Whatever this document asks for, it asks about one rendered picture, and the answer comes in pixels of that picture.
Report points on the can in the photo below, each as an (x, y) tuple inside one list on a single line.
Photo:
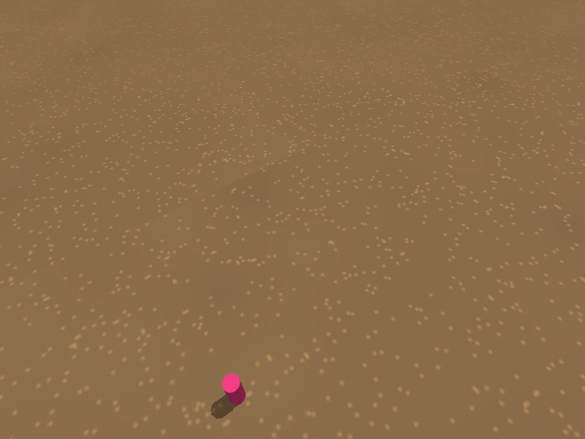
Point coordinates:
[(232, 386)]

